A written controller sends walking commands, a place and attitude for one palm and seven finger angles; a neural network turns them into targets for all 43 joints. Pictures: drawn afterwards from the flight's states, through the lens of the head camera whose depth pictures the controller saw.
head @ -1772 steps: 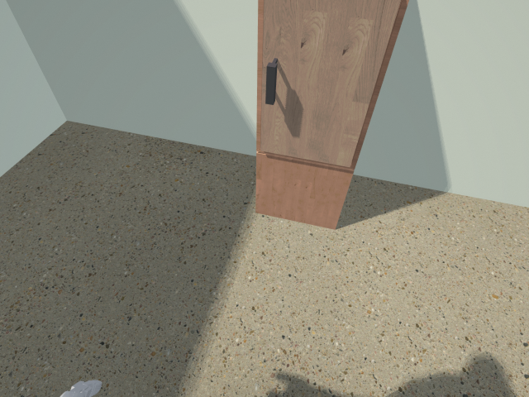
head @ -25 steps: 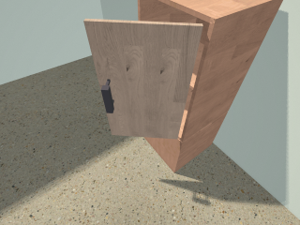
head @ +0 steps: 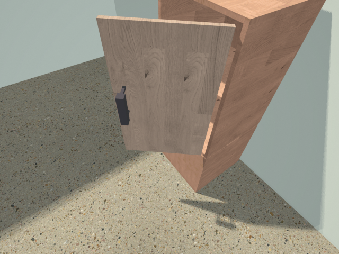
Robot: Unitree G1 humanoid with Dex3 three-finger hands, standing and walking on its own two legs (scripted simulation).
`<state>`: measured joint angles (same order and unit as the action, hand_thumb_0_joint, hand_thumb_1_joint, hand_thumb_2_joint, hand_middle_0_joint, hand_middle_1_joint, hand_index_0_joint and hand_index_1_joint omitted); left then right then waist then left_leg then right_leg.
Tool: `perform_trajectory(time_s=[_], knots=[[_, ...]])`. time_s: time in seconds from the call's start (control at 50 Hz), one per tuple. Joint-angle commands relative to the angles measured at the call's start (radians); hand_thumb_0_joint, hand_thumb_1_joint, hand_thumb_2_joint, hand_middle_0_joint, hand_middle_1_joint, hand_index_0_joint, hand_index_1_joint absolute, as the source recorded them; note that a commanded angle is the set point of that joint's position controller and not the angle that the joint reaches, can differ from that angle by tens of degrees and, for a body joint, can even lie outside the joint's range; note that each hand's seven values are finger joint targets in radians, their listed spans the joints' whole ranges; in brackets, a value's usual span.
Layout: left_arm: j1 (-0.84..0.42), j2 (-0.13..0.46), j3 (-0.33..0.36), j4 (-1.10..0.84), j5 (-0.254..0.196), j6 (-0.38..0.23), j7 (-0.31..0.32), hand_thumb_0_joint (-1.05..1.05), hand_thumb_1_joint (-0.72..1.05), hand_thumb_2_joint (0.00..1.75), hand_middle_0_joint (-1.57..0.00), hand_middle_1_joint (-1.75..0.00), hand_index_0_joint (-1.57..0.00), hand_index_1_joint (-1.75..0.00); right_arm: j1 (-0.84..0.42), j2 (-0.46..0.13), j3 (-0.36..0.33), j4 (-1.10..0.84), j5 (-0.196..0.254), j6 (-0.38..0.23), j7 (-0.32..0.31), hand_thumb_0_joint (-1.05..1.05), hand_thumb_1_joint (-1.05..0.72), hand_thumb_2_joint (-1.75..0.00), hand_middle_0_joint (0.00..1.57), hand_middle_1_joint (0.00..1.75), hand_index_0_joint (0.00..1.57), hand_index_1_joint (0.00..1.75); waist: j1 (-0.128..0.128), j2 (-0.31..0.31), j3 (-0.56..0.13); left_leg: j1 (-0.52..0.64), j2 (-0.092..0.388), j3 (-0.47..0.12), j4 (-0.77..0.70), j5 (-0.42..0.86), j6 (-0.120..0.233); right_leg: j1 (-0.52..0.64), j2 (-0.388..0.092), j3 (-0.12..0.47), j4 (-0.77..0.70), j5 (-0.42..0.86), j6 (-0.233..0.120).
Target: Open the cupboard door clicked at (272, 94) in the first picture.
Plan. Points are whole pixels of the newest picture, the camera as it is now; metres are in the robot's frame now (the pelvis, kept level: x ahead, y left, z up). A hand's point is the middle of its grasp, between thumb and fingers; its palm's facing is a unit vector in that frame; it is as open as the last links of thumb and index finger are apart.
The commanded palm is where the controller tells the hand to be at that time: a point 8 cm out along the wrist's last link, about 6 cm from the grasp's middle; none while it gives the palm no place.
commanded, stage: come to a stop and stand still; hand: left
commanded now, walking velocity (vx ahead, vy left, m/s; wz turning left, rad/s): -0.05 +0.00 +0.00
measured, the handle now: (124, 105) +0.57 +0.20 -0.02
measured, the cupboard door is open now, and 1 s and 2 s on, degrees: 50 50 50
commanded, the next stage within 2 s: look again from close up in 0.88 s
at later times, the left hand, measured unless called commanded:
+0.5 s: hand out of the picture +0.07 +0.19 -0.18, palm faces -0.01 -0.97 -0.23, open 7.4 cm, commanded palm none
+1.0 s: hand out of the picture +0.05 +0.21 -0.17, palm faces -0.02 -0.96 -0.27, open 7.4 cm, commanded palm none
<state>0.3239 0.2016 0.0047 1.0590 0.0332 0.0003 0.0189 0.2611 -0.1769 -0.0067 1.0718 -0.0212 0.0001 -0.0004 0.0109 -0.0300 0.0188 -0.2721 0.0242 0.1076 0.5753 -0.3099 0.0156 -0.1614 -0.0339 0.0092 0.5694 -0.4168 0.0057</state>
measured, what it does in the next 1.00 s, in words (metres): stands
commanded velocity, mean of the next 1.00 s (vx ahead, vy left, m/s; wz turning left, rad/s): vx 0.00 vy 0.00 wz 0.00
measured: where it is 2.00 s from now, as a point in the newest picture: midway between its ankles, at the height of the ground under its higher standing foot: outside the picture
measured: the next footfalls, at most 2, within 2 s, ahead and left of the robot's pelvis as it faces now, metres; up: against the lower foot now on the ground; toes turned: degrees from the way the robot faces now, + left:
none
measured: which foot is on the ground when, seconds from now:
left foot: down 0.00-1.00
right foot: down 0.00-1.00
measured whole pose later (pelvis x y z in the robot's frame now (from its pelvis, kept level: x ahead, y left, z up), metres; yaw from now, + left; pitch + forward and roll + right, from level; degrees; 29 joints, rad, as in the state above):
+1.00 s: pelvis +0.01 +0.00 +0.01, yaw -1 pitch +0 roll +1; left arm 0.23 0.25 0.01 1.06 0.02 0.00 0.03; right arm 0.17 -0.22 0.00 1.09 -0.01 -0.01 -0.02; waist 0.00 -0.03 0.04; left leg -0.21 0.03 0.12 0.51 -0.30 0.00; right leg -0.09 -0.02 0.01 0.48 -0.38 0.01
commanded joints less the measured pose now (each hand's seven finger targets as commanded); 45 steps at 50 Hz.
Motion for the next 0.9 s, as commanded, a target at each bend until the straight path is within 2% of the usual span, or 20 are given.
perform_trajectory(time_s=[0.0, 0.02, 0.04, 0.06, 0.08, 0.1, 0.12, 0.14, 0.16, 0.18, 0.2, 0.22, 0.24, 0.26, 0.32, 0.4, 0.64, 0.7, 0.74, 0.88], knots=[[0.09, 0.135, 0.007, -0.029, -0.009, -0.06, 0.037, 0.0, 0.9, 0.9, -0.2, -0.3, -0.2, -0.3, -0.065, -0.052, -0.009, -0.142, 0.007, -0.018, 0.006, 0.0, -0.9, -0.9, 0.2, 0.3, 0.2, 0.3, -0.014, -0.095, 0.102, -0.095, 0.025, -0.041, 0.11, -0.061, 0.002, -0.119, -0.156, 0.21, -0.253, 0.35, -0.085], [0.015, 0.126, 0.006, -0.039, -0.013, -0.071, 0.037, 0.0, 0.9, 0.9, -0.2, -0.3, -0.2, -0.3, -0.002, -0.05, -0.005, -0.126, 0.005, -0.017, 0.006, 0.0, -0.9, -0.9, 0.2, 0.3, 0.2, 0.3, -0.061, -0.098, 0.062, -0.046, 0.029, -0.05, 0.082, -0.036, 0.005, -0.104, -0.155, 0.168, -0.213, 0.444, -0.108], [0.011, 0.125, 0.013, -0.048, -0.007, -0.071, 0.035, 0.0, 0.9, 0.9, -0.2, -0.3, -0.2, -0.3, 0.058, -0.052, -0.005, -0.102, 0.003, -0.023, 0.006, 0.0, -0.9, -0.9, 0.2, 0.3, 0.2, 0.3, -0.064, 0.009, -0.006, 0.022, 0.033, -0.048, 0.014, 0.073, 0.008, -0.041, -0.124, 0.103, -0.115, 0.613, -0.1], [0.03, 0.116, 0.012, -0.044, -0.013, -0.071, 0.035, 0.0, 0.9, 0.9, -0.2, -0.3, -0.2, -0.3, 0.088, -0.076, -0.007, -0.087, 0.002, -0.037, 0.0, 0.0, -0.9, -0.9, 0.2, 0.3, 0.2, 0.3, -0.061, 0.081, -0.057, 0.076, 0.054, -0.069, 0.008, 0.297, 0.024, -0.004, -0.08, 0.057, -0.015, 0.695, -0.08], [0.052, 0.111, 0.012, -0.037, -0.02, -0.067, 0.035, 0.0, 0.9, 0.9, -0.2, -0.3, -0.2, -0.3, 0.104, -0.102, -0.011, -0.076, 0.006, -0.042, -0.008, 0.0, -0.9, -0.9, 0.2, 0.3, 0.2, 0.3, -0.051, 0.106, -0.113, 0.136, 0.088, -0.093, 0.023, 0.489, 0.043, -0.001, -0.055, 0.017, 0.035, 0.644, -0.061], [0.064, 0.094, 0.012, -0.028, -0.023, -0.061, 0.037, 0.0, 0.9, 0.9, -0.2, -0.3, -0.2, -0.3, 0.111, -0.127, -0.016, -0.071, 0.007, -0.043, -0.017, 0.0, -0.9, -0.9, 0.2, 0.3, 0.2, 0.3, -0.047, 0.141, -0.134, 0.193, 0.126, -0.125, 0.021, 0.64, 0.064, -0.035, -0.029, -0.013, 0.065, 0.513, -0.048], [0.07, 0.077, 0.008, -0.025, -0.025, -0.055, 0.039, 0.0, 0.9, 0.9, -0.2, -0.3, -0.2, -0.3, 0.107, -0.143, -0.018, -0.066, 0.008, -0.04, -0.024, 0.0, -0.9, -0.9, 0.2, 0.3, 0.2, 0.3, -0.038, 0.14, -0.125, 0.202, 0.161, -0.155, 0.006, 0.705, 0.085, -0.058, -0.004, -0.035, 0.064, 0.361, -0.04], [0.067, 0.056, 0.006, -0.025, -0.023, -0.049, 0.04, 0.0, 0.9, 0.9, -0.2, -0.3, -0.2, -0.3, 0.084, -0.136, -0.016, -0.068, 0.008, -0.034, -0.029, 0.0, -0.9, -0.9, 0.2, 0.3, 0.2, 0.3, -0.024, 0.111, -0.068, 0.148, 0.169, -0.155, -0.004, 0.683, 0.093, -0.061, 0.003, -0.041, 0.029, 0.276, -0.039], [0.075, 0.053, 0.008, -0.022, -0.021, -0.043, 0.039, 0.0, 0.9, 0.9, -0.2, -0.3, -0.2, -0.3, 0.047, -0.127, -0.016, -0.076, 0.009, -0.028, -0.03, 0.0, -0.9, -0.9, 0.2, 0.3, 0.2, 0.3, -0.01, 0.064, -0.014, 0.09, 0.147, -0.131, 0.006, 0.574, 0.077, -0.061, -0.011, -0.016, -0.016, 0.296, -0.042], [0.086, 0.065, 0.01, -0.019, -0.019, -0.043, 0.039, 0.0, 0.9, 0.9, -0.2, -0.3, -0.2, -0.3, 0.022, -0.109, -0.013, -0.082, 0.009, -0.026, -0.027, 0.0, -0.9, -0.9, 0.2, 0.3, 0.2, 0.3, -0.004, -0.008, 0.016, 0.038, 0.11, -0.098, 0.032, 0.438, 0.051, -0.045, -0.044, 0.033, -0.059, 0.412, -0.049], [0.083, 0.08, 0.012, -0.018, -0.018, -0.043, 0.039, 0.0, 0.9, 0.9, -0.2, -0.3, -0.2, -0.3, 0.008, -0.093, -0.011, -0.084, 0.009, -0.025, -0.024, 0.0, -0.9, -0.9, 0.2, 0.3, 0.2, 0.3, -0.013, -0.047, 0.031, 0.012, 0.082, -0.063, 0.04, 0.316, 0.028, -0.036, -0.075, 0.067, -0.077, 0.545, -0.055], [0.068, 0.094, 0.014, -0.021, -0.017, -0.041, 0.039, 0.0, 0.9, 0.9, -0.2, -0.3, -0.2, -0.3, 0.02, -0.082, -0.008, -0.079, 0.009, -0.025, -0.023, 0.0, -0.9, -0.9, 0.2, 0.3, 0.2, 0.3, -0.024, -0.053, 0.012, 0.014, 0.065, -0.049, 0.025, 0.277, 0.019, -0.01, -0.086, 0.061, -0.065, 0.637, -0.055], [0.065, 0.098, 0.016, -0.022, -0.016, -0.042, 0.039, 0.0, 0.9, 0.9, -0.2, -0.3, -0.2, -0.3, 0.02, -0.077, -0.008, -0.069, 0.009, -0.027, -0.024, 0.0, -0.9, -0.9, 0.2, 0.3, 0.2, 0.3, -0.024, -0.041, -0.015, 0.029, 0.058, -0.044, 0.015, 0.309, 0.016, 0.017, -0.083, 0.046, -0.041, 0.718, -0.048], [0.061, 0.106, 0.018, -0.025, -0.019, -0.04, 0.04, 0.0, 0.9, 0.9, -0.2, -0.3, -0.2, -0.3, 0.022, -0.087, -0.007, -0.06, 0.01, -0.027, -0.026, 0.0, -0.9, -0.9, 0.2, 0.3, 0.2, 0.3, -0.023, -0.046, -0.037, 0.047, 0.062, -0.048, 0.013, 0.331, 0.017, 0.025, -0.078, 0.042, -0.029, 0.721, -0.044], [0.042, 0.108, 0.02, -0.037, -0.02, -0.029, 0.04, 0.0, 0.9, 0.9, -0.2, -0.3, -0.2, -0.3, 0.017, -0.098, -0.011, -0.047, 0.009, -0.027, -0.03, 0.0, -0.9, -0.9, 0.2, 0.3, 0.2, 0.3, -0.019, 0.016, -0.035, 0.089, 0.077, -0.062, -0.009, 0.4, 0.024, -0.001, -0.066, 0.029, -0.033, 0.598, -0.037], [0.02, 0.111, 0.023, -0.051, -0.017, -0.018, 0.038, 0.0, 0.9, 0.9, -0.2, -0.3, -0.2, -0.3, -0.005, -0.107, -0.014, -0.047, 0.007, -0.023, -0.032, 0.0, -0.9, -0.9, 0.2, 0.3, 0.2, 0.3, -0.013, 0.048, -0.018, 0.103, 0.088, -0.072, -0.033, 0.415, 0.029, -0.024, -0.054, 0.028, -0.051, 0.488, -0.037], [-0.022, 0.148, 0.031, -0.067, -0.015, -0.018, 0.03, 0.0, 0.9, 0.9, -0.2, -0.3, -0.2, -0.3, -0.048, -0.135, -0.023, -0.051, 0.009, -0.022, -0.034, 0.0, -0.9, -0.9, 0.2, 0.3, 0.2, 0.3, -0.01, 0.014, -0.026, 0.131, 0.09, -0.069, -0.063, 0.401, 0.024, -0.008, -0.063, 0.041, -0.095, 0.543, -0.035], [-0.032, 0.161, 0.033, -0.065, -0.018, -0.018, 0.028, 0.0, 0.9, 0.9, -0.2, -0.3, -0.2, -0.3, -0.053, -0.152, -0.024, -0.048, 0.009, -0.023, -0.034, 0.0, -0.9, -0.9, 0.2, 0.3, 0.2, 0.3, -0.01, 0.042, -0.047, 0.15, 0.095, -0.072, -0.073, 0.412, 0.024, -0.004, -0.067, 0.044, -0.101, 0.525, -0.035], [-0.035, 0.159, 0.033, -0.062, -0.015, -0.019, 0.027, 0.0, 0.9, 0.9, -0.2, -0.3, -0.2, -0.3, -0.06, -0.153, -0.025, -0.045, 0.01, -0.024, -0.034, 0.0, -0.9, -0.9, 0.2, 0.3, 0.2, 0.3, -0.009, 0.02, -0.033, 0.155, 0.098, -0.075, -0.083, 0.414, 0.027, -0.01, -0.063, 0.041, -0.111, 0.517, -0.034], [-0.055, 0.181, 0.032, -0.05, -0.017, -0.019, 0.022, 0.0, 0.9, 0.9, -0.2, -0.3, -0.2, -0.3, -0.079, -0.18, -0.025, -0.037, 0.011, -0.024, -0.032, 0.0, -0.9, -0.9, 0.2, 0.3, 0.2, 0.3, -0.011, 0.034, -0.031, 0.161, 0.1, -0.084, -0.117, 0.371, 0.024, -0.011, -0.071, 0.049, -0.14, 0.472, -0.034]])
